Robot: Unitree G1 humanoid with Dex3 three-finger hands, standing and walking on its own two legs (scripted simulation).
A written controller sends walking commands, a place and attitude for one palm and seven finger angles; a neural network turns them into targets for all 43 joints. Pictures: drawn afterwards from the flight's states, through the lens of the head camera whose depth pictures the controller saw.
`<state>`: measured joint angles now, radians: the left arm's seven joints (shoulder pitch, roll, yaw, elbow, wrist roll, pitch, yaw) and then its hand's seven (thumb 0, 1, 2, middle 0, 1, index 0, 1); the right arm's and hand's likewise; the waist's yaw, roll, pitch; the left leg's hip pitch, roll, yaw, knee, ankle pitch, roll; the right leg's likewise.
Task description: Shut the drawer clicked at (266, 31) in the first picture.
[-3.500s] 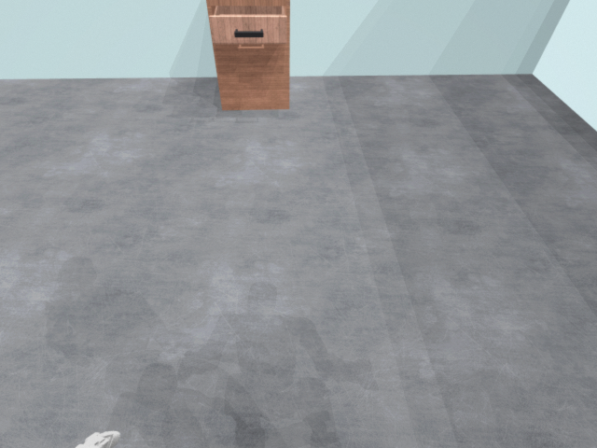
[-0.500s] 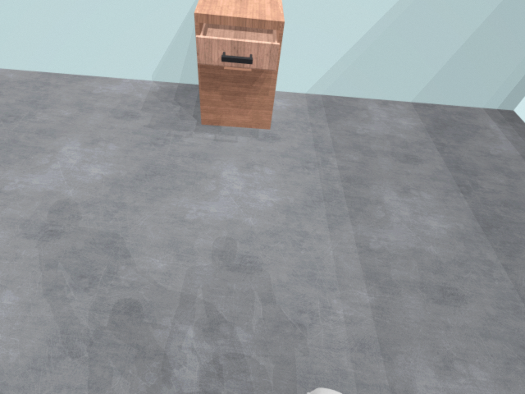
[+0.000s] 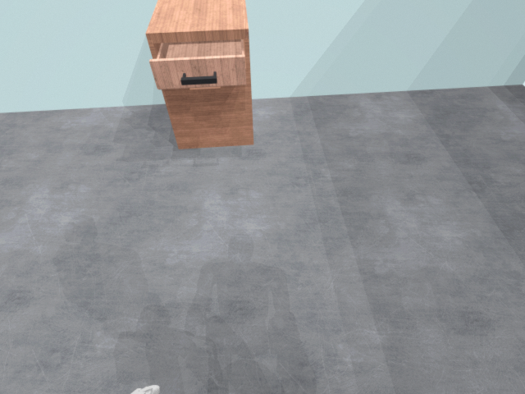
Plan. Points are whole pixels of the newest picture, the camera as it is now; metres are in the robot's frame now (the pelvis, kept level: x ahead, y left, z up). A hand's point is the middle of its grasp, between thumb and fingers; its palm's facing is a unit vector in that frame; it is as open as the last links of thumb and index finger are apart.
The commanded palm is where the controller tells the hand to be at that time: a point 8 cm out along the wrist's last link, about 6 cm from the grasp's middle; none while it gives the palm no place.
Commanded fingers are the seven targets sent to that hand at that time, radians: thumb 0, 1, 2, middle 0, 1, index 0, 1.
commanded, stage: walk to a spot facing it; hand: left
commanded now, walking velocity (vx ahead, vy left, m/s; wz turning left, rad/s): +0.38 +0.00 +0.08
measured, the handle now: (199, 77) +1.29 +0.30 -0.22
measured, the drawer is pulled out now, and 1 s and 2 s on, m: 0.15 0.15 0.15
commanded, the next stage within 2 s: take the last steps up to it in 1.06 s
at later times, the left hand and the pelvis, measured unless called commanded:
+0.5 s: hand (139, 383) +0.17 +0.23 -0.17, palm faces +0.09 -0.98 -0.15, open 7.4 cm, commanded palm none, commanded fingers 0.00 0.90 0.90 -0.20 -0.30 -0.20 -0.30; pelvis +0.21 +0.06 +0.01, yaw +0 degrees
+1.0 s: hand (192, 232) +0.47 +0.18 -0.15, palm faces +0.03 -0.97 -0.24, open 7.2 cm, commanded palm none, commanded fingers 0.00 0.90 0.90 -0.20 -0.30 -0.20 -0.30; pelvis +0.42 +0.00 +0.01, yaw -1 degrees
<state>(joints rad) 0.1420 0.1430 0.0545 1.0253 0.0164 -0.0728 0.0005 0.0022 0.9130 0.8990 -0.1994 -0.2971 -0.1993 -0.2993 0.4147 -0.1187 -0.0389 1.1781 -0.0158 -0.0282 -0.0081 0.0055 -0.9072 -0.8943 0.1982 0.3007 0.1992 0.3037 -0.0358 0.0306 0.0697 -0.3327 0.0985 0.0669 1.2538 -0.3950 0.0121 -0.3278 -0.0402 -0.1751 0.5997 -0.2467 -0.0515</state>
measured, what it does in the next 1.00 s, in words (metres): walks ahead: left foot, then right foot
